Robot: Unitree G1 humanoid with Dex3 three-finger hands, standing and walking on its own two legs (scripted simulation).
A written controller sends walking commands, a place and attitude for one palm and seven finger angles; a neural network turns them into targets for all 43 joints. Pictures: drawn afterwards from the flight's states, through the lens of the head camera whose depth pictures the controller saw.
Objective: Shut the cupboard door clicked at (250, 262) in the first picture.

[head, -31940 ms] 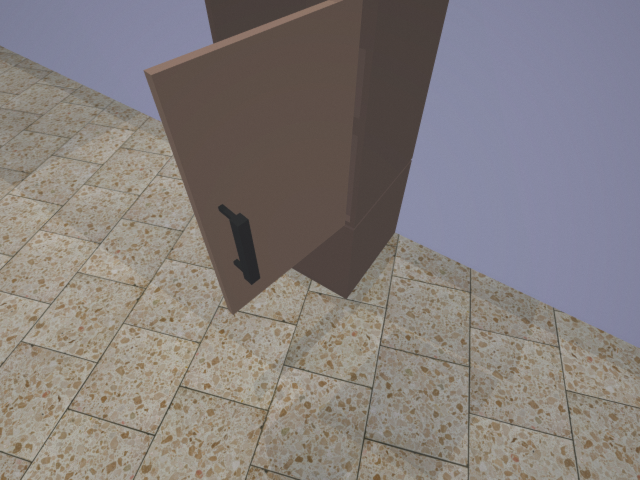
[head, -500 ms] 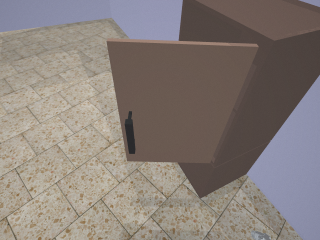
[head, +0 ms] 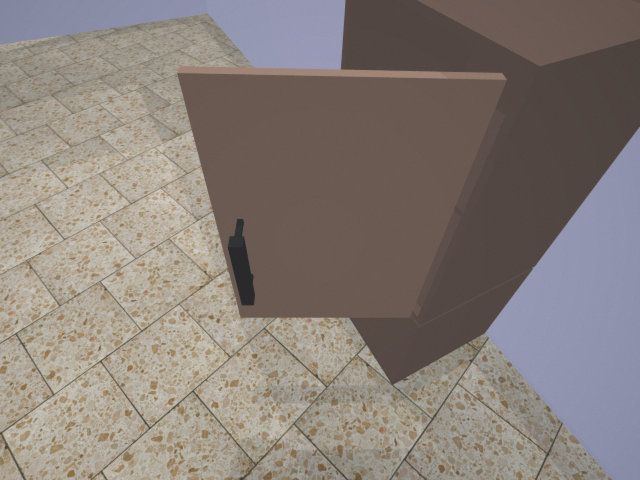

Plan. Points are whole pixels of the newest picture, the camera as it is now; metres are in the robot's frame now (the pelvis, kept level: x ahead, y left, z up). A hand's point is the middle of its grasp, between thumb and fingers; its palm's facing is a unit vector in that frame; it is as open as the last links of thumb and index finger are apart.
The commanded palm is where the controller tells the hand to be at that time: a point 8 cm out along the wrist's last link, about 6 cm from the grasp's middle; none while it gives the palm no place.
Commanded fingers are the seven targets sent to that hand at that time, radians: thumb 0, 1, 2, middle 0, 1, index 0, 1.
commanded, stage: shuffle to correct the standing spot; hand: left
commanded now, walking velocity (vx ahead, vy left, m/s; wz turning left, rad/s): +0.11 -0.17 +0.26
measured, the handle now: (244, 264) +0.48 +0.16 -0.09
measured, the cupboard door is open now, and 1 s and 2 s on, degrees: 63 63 63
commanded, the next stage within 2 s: come to a stop and stand still in 0.20 s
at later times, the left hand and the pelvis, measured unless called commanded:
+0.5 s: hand out of the picture +0.10 +0.14 -0.18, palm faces +0.03 -0.97 -0.25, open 7.3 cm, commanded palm none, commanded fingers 0.00 0.90 0.90 -0.20 -0.30 -0.20 -0.30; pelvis +0.06 -0.06 -0.01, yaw +1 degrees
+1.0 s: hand out of the picture +0.11 +0.13 -0.17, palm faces +0.01 -0.97 -0.25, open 7.3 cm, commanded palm none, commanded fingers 0.00 0.90 0.90 -0.20 -0.30 -0.20 -0.30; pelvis +0.06 -0.07 -0.01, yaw +1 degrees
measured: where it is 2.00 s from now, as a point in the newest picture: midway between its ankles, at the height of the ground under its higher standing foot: outside the picture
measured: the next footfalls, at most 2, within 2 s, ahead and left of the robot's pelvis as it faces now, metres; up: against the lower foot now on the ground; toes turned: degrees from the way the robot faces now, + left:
right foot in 0.46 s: +0.14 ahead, -0.20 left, +0.00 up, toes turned +0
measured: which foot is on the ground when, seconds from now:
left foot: down 0.00-1.00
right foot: down 0.00-0.18, up 0.20-0.44, down 0.46-1.00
